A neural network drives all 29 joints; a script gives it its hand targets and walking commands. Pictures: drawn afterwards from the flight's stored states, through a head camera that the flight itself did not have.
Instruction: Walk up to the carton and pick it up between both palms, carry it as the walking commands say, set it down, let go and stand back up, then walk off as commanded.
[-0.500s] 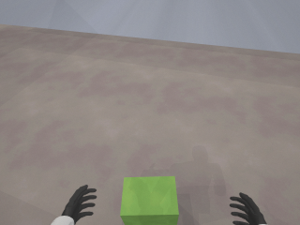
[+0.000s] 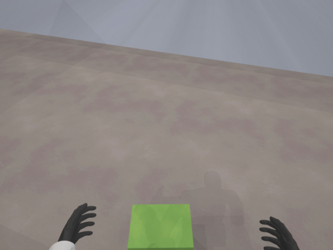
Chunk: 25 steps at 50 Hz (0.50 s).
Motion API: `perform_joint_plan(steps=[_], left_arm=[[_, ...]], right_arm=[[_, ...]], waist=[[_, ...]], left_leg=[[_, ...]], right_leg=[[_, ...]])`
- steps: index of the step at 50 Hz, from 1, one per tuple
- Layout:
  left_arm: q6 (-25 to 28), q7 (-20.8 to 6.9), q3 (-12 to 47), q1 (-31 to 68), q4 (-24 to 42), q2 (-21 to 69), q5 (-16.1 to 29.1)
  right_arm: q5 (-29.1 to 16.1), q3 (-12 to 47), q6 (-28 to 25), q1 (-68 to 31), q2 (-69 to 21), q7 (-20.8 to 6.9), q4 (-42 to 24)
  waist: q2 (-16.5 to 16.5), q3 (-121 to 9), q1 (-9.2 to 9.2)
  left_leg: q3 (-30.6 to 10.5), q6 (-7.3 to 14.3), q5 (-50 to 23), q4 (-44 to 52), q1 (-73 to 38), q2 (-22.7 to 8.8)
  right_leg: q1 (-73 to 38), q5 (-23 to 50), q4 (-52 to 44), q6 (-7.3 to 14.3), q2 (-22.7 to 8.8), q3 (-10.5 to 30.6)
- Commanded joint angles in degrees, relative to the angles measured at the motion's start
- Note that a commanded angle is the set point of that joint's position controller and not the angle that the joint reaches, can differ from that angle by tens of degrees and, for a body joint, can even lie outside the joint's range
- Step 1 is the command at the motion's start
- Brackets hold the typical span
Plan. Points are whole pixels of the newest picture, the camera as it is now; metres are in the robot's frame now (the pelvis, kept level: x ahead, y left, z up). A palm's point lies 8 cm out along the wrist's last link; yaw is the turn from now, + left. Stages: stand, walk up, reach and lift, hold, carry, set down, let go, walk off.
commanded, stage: stand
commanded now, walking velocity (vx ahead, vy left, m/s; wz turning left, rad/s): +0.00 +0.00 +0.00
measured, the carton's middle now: (161, 236) +0.39 +0.06 -0.60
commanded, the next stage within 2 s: walk off in 1.72 s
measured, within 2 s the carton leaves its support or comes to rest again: neither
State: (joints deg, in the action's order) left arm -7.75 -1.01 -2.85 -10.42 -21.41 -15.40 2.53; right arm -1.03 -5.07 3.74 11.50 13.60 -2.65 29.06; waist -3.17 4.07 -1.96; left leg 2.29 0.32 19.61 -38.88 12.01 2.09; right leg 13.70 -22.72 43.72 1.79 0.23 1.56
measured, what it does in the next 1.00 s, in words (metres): stands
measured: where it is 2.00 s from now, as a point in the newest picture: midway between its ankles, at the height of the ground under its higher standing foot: outside the picture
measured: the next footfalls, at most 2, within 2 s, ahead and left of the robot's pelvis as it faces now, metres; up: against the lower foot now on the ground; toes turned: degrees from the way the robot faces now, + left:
none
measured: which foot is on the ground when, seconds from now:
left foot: down 0.00-1.00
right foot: down 0.00-1.00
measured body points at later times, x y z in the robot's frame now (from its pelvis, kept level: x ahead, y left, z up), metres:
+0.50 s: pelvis +0.05 +0.00 +0.00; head +0.06 -0.01 +0.45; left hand +0.23 +0.27 -0.06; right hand +0.23 -0.27 -0.08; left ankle +0.03 +0.12 -0.71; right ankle +0.03 -0.10 -0.71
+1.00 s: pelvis +0.02 +0.00 +0.00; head -0.02 +0.00 +0.45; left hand +0.19 +0.27 -0.06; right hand +0.19 -0.27 -0.06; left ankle +0.03 +0.12 -0.71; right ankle +0.02 -0.10 -0.71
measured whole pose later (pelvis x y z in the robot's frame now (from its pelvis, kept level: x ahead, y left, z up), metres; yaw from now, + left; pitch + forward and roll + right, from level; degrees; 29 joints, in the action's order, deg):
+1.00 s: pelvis +0.02 +0.00 +0.00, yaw +0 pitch -5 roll +2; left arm 0.2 0.3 -3.7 -11.0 -32.8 -15.4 1.7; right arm -0.8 -5.1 -2.3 11.6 15.5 -0.1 37.1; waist -2.8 -0.8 -2.0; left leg 2.2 0.3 20.6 -38.9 13.4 2.0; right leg 15.1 -23.7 43.7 1.8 0.4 1.5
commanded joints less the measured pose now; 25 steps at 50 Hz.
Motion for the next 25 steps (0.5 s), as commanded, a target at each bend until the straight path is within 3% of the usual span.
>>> perform_joint_plan(steps=[1, 2, 3, 4, 5, 6, 7, 8, 9, 10, 12, 13, 14, 15, 16, 17, 18, 19, 20, 21, 22, 23, 25], left_arm=[[4.81, 0.70, -3.72, -1.72, -0.96, -11.15, -5.71], [5.40, 0.13, -3.31, -0.74, -1.64, -9.83, -6.36], [6.05, 0.08, -3.96, -2.64, -1.99, -10.32, -6.54], [6.09, 0.06, -4.32, -2.94, -2.76, -11.95, -6.56], [6.65, 0.10, -3.57, -1.80, -2.73, -11.68, -6.24], [7.13, 0.64, -3.84, 0.10, -2.67, -12.55, -6.36], [7.53, 0.69, -3.99, 1.67, -2.77, -12.50, -5.76], [7.88, 1.16, -3.87, 1.73, -3.04, -13.07, -6.42], [7.75, 1.07, -4.28, 2.76, -2.60, -14.35, -6.13], [7.62, 1.30, -4.36, 3.88, -3.81, -13.99, -5.35], [7.62, 1.51, -3.71, 2.23, -4.63, -13.38, -5.14], [7.82, 1.78, -3.60, 0.43, -6.23, -13.68, -5.65], [7.91, 1.63, -3.57, 1.91, -5.29, -13.30, -4.84], [8.02, 1.65, -3.73, 0.18, -6.62, -12.97, -5.13], [8.24, 1.37, -3.05, 0.36, -6.09, -11.85, -5.02], [8.16, 1.60, -2.94, -0.23, -7.63, -11.51, -5.32], [8.45, 2.03, -3.20, -0.95, -7.00, -12.78, -4.96], [8.29, 1.99, -3.39, -0.85, -7.41, -12.15, -4.78], [7.38, 2.42, -3.51, -0.25, -7.99, -14.36, -5.23], [7.37, 2.79, -3.71, -3.01, -8.54, -13.30, -4.87], [7.63, 2.71, -3.84, -1.00, -9.33, -14.96, -5.05], [7.81, 2.70, -3.35, -1.93, -9.05, -13.41, -4.74], [8.18, 2.57, -4.17, -1.17, -9.42, -14.67, -5.45]], right_arm=[[4.27, -3.51, -4.93, -2.91, 14.78, 1.07, -0.94], [4.02, -2.86, -5.47, -2.84, 14.19, 1.05, -2.14], [3.93, -2.73, -5.76, -6.25, 14.38, 1.01, -2.77], [4.09, -3.24, -6.06, -6.16, 14.70, 1.27, -2.90], [3.46, -3.34, -5.96, -5.17, 15.81, 1.28, -2.21], [2.75, -2.63, -6.45, -4.48, 12.76, 0.81, -1.26], [3.29, -2.49, -6.68, -3.73, 13.10, 0.99, -0.59], [3.24, -2.91, -6.94, -1.76, 13.80, 1.13, 0.16], [3.37, -3.01, -6.97, -1.66, 14.44, 1.10, 0.16], [3.20, -2.69, -6.58, -3.04, 13.81, 0.96, 1.28], [3.65, -2.49, -6.97, -4.06, 12.94, 1.46, 0.26], [3.44, -1.81, -6.96, -3.52, 12.62, 1.49, 0.39], [3.16, -2.57, -6.80, -4.87, 14.18, 1.61, 1.03], [3.69, -2.35, -6.71, -2.35, 14.67, 2.20, 2.45], [3.34, -2.09, -6.84, -1.27, 14.35, 2.26, 2.45], [3.48, -2.33, -6.90, -2.50, 14.42, 2.59, 3.16], [3.28, -1.67, -6.93, -3.39, 12.56, 2.21, 1.38], [3.70, -2.40, -7.06, -3.23, 13.84, 2.25, 1.91], [3.70, -2.47, -6.82, -1.76, 13.85, 2.61, 2.63], [3.07, -2.25, -6.46, -3.78, 13.23, 2.30, 2.27], [2.98, -2.24, -6.40, -1.88, 13.12, 2.30, 3.39], [3.30, -2.37, -6.48, -3.37, 13.37, 2.42, 3.14], [2.80, -1.86, -6.04, -3.51, 12.52, 2.88, 2.74]], waist=[[9.11, -2.70, -0.24], [10.53, -5.18, 0.39], [6.29, -6.12, -1.81], [3.75, -1.95, -1.38], [2.81, -5.67, -0.44], [-2.28, -8.04, 0.97], [0.23, -7.73, 0.72], [-3.75, -9.01, 2.05], [-2.96, -10.71, 2.54], [0.46, -13.48, 1.75], [-0.07, -12.97, 1.50], [-2.08, -13.65, 0.88], [-0.03, -15.45, 0.77], [1.23, -15.84, 1.03], [0.80, -14.37, 0.98], [-2.97, -16.15, 0.94], [-3.46, -17.21, 0.41], [0.70, -15.37, 0.02], [1.25, -16.87, 1.85], [-3.01, -16.55, -0.97], [-1.72, -16.31, 1.06], [0.73, -17.86, 0.38], [0.39, -15.70, 1.28]], left_leg=[[-15.49, 2.65, 24.10, 19.86, 12.25, -9.13], [-14.03, 1.42, 23.68, 21.62, 14.05, -8.91], [-14.60, 1.93, 23.07, 20.42, 14.56, -9.21], [-12.96, 1.60, 15.51, 17.02, 12.95, -8.91], [-9.09, 0.57, 8.42, 12.50, 9.03, -5.93], [-6.32, 0.55, -0.07, 8.05, 6.83, -4.70], [-5.01, 0.69, -3.72, 6.40, 5.02, -2.26], [-5.93, 0.44, -6.39, 4.66, 3.04, -3.59], [-5.49, 0.45, -9.02, 5.03, 0.04, -3.30], [-5.81, 1.15, -13.44, 6.13, -0.98, -4.82], [-5.60, 1.55, -18.51, 4.46, -0.02, -5.04], [-6.26, 1.48, -22.15, 4.74, -0.18, -5.58], [-5.53, 1.22, -22.50, 4.82, -0.18, -5.89], [-4.84, 1.27, -28.45, 3.87, -1.29, -5.36], [-4.79, 1.95, -31.40, 3.08, -0.66, -5.99], [-4.65, 2.16, -34.03, 3.02, -1.26, -5.64], [-5.17, 1.56, -31.98, 3.11, -1.72, -6.27], [-4.39, 2.21, -35.35, 2.52, -1.84, -5.93], [-5.03, 2.16, -36.36, 3.40, -3.19, -5.80], [-4.49, 2.31, -32.44, 0.77, -1.57, -5.98], [-4.81, 1.22, -30.04, 4.20, 0.03, -5.80], [-4.29, 1.77, -29.28, 3.95, -1.90, -5.85], [-4.04, 1.76, -29.57, 3.26, -2.72, -5.96]], right_leg=[[5.75, -5.16, -8.62, -0.94, -0.01, 1.72], [0.09, -1.42, -5.07, -1.06, 0.70, -0.79], [-0.93, -1.17, -7.97, -0.66, 0.97, -0.04], [1.07, 0.44, -13.08, 0.09, -0.89, 2.59], [1.58, 0.85, -15.33, -0.05, -2.11, 3.88], [1.92, 0.95, -18.13, 0.36, -4.56, 7.17], [3.86, -0.64, -19.25, 1.12, -4.87, 8.56], [4.23, 2.47, -19.59, 1.21, -6.86, 10.18], [4.81, 5.27, -17.12, 1.38, -5.54, 8.59], [3.06, 8.80, -16.35, 0.53, -5.26, 6.53], [0.96, 19.77, -14.05, 0.19, -4.31, 5.12], [-2.14, 25.67, -13.37, -0.03, -4.41, 4.66], [-2.68, 27.35, -11.81, 0.28, -4.85, 4.75], [-3.78, 32.34, -10.26, 0.56, -5.50, 5.08], [-3.83, 36.91, -10.16, 0.75, -5.24, 3.48], [-4.78, 39.88, -9.45, 1.25, -4.94, 3.33], [-4.63, 41.10, -10.19, -0.86, -5.68, 3.92], [-5.28, 43.60, -9.83, -0.05, -5.59, 3.97], [-4.59, 42.16, -9.25, 0.26, -5.50, 3.92], [-6.05, 44.72, -10.85, -1.40, -6.05, 4.46], [-6.20, 42.36, -10.31, -1.10, -5.71, 4.47], [-5.03, 37.59, -10.43, 0.22, -6.24, 4.95], [-2.68, 37.92, -10.54, 0.15, -5.66, 4.11]])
